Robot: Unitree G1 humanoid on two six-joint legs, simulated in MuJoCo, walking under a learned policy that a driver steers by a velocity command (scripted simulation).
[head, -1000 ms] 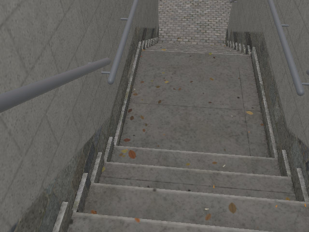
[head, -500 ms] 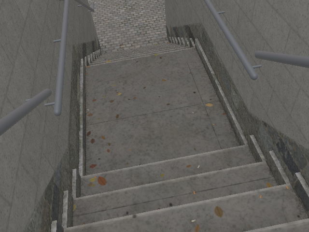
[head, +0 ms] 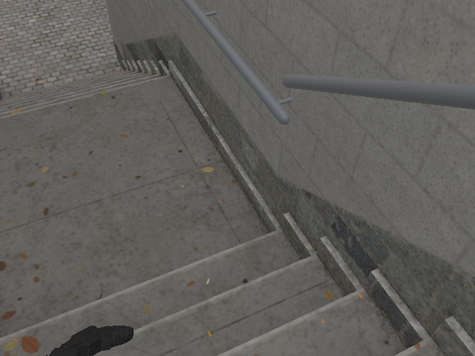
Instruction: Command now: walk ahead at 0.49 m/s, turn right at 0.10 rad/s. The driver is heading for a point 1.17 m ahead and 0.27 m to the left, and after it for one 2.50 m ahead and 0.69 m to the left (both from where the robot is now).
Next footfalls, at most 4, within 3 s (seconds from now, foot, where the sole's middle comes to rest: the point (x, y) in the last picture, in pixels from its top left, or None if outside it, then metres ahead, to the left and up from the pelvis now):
0.10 right None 0.23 -0.12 -0.87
0.66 left None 0.48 0.11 -1.04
1.16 right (222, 323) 0.81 -0.03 -1.21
1.80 left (124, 316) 0.96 0.39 -1.39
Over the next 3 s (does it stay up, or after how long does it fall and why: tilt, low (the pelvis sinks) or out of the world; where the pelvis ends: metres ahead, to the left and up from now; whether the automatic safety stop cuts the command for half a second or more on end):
stays up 1.21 0.43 -0.79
